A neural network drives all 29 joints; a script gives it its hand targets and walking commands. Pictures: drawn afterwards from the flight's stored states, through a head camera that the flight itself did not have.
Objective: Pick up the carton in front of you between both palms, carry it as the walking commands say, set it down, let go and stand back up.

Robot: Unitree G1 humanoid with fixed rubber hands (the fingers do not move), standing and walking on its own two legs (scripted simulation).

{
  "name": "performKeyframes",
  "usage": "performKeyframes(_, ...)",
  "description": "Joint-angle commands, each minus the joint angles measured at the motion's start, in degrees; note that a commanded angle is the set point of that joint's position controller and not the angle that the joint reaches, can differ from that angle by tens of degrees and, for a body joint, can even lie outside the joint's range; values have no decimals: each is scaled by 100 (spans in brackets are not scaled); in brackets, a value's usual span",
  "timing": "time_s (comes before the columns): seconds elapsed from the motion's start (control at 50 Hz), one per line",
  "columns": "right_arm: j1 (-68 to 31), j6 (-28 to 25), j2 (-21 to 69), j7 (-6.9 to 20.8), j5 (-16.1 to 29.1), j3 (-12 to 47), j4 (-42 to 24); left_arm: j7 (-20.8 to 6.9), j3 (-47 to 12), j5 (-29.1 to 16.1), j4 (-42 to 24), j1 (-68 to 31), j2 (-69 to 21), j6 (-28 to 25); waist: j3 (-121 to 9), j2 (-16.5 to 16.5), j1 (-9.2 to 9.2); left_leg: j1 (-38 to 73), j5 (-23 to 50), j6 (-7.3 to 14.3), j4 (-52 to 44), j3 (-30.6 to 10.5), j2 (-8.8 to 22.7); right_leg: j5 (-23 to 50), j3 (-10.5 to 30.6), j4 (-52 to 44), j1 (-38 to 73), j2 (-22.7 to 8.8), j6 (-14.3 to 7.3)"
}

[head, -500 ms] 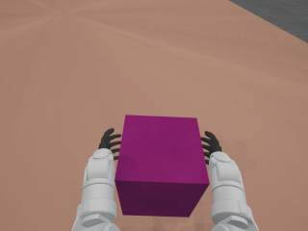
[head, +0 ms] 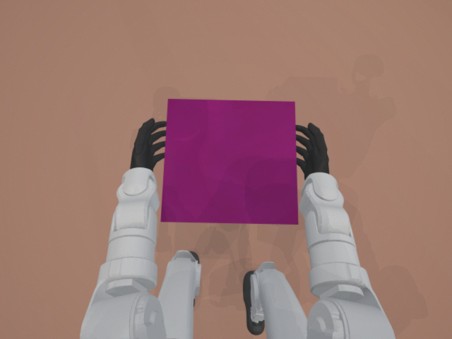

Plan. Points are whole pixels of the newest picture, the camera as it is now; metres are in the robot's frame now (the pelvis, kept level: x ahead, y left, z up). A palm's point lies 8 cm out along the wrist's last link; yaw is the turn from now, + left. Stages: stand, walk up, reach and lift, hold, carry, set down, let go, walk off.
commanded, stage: set down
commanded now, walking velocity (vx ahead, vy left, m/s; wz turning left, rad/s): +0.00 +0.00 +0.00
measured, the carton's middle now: (228, 172) +0.41 +0.02 -0.15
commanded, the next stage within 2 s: none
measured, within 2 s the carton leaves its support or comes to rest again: neither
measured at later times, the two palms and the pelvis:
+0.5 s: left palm (159, 165) +0.44 +0.18 -0.22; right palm (288, 164) +0.45 -0.12 -0.21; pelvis -0.03 +0.02 -0.13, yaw -2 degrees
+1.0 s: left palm (171, 171) +0.46 +0.18 -0.38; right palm (274, 166) +0.49 -0.12 -0.37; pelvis -0.05 +0.01 -0.24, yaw -2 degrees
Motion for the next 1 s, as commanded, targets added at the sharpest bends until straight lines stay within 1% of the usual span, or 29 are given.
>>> performKeyframes(0.0,-3183,137,5106,1077,375,3282,50,-1207,-2996,-259,233,-2889,-4969,119,-5021,24,215,2744,1443,184,345,337,-870,1620,226,-520,1310,548,377)
performKeyframes(0.02,-3398,222,5134,1143,375,3265,109,-1239,-2826,-185,353,-2987,-5002,198,-4891,-32,310,2519,1223,204,405,351,-869,1381,210,-449,1089,554,375)
performKeyframes(0.04,-3553,299,5139,1204,359,3192,182,-1266,-2681,-120,463,-3074,-5025,275,-4779,-76,341,2327,1050,219,475,357,-868,1185,187,-373,864,558,364)
performKeyframes(0.08,-3796,426,5099,1301,304,3002,326,-1319,-2474,-57,628,-3264,-5052,411,-4693,-131,327,2049,835,234,647,360,-859,907,118,-192,429,563,337)
performKeyframes(0.16,-4124,542,4964,1378,196,2662,631,-1323,-2318,-68,834,-3676,-5152,549,-4826,-91,219,1652,737,201,1045,386,-855,721,-9,220,-301,607,286)
performKeyframes(0.24,-4414,542,4775,1405,171,2454,789,-1223,-2373,-170,877,-4068,-5264,604,-5188,135,89,1445,842,105,1439,406,-880,686,-129,684,-961,667,234)
performKeyframes(0.32,-4752,528,4634,1458,284,2453,823,-1068,-2556,-334,765,-4462,-5339,624,-5663,342,8,1361,979,2,1819,412,-888,673,-242,1154,-1515,728,193)
performKeyframes(0.44,-5284,555,4460,1572,582,2620,781,-831,-2817,-552,540,-4966,-5298,652,-6297,482,66,1345,1140,-72,2355,404,-876,635,-361,1815,-2213,767,184)
performKeyframes(0.56,-5755,634,4256,1652,727,2621,855,-695,-2801,-643,486,-5409,-5129,704,-6429,416,125,1103,1071,-64,2830,413,-864,473,-444,2341,-2831,752,185)
performKeyframes(0.66,-6061,670,4065,1655,722,2496,1034,-676,-2648,-667,581,-5779,-4945,717,-6308,325,121,669,980,-56,3222,457,-847,375,-479,2695,-3220,720,180)
performKeyframes(0.78,-6423,650,3838,1586,740,2409,1250,-707,-2447,-677,693,-6227,-4641,682,-6137,233,150,62,878,-66,3701,568,-806,333,-492,3084,-3454,678,189)
performKeyframes(0.98,-7163,508,3487,1415,1089,2761,1396,-803,-2387,-955,742,-6970,-4028,508,-6077,53,328,-644,901,-73,4536,751,-687,505,-450,3786,-3250,601,218)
